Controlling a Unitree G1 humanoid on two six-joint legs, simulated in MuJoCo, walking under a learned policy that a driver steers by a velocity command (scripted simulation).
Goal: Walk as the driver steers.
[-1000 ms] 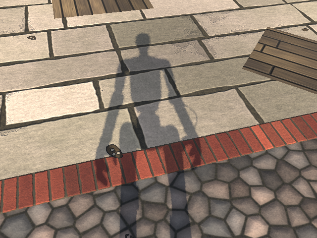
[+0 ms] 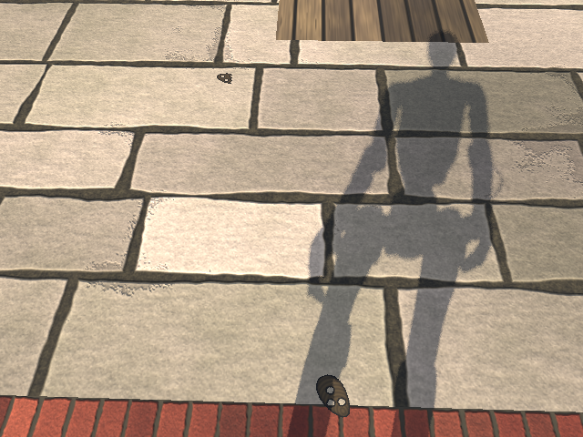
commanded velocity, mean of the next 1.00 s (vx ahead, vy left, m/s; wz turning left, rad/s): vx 0.09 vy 0.00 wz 0.01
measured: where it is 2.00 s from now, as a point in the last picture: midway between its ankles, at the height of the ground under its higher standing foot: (303, 396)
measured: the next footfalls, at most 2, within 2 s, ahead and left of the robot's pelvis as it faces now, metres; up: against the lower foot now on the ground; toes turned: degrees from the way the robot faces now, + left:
left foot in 0.04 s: +0.11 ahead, +0.11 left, +0.00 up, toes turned +1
left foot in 1.34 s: +0.40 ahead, +0.11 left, +0.00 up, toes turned +4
